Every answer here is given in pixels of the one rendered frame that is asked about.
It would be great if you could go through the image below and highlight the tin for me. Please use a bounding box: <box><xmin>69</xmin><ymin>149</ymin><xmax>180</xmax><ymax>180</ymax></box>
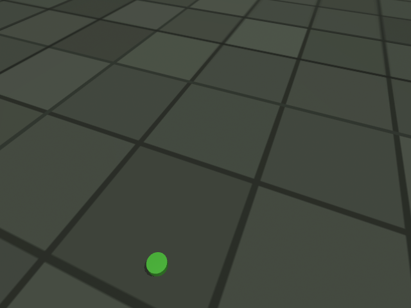
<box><xmin>146</xmin><ymin>252</ymin><xmax>168</xmax><ymax>277</ymax></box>

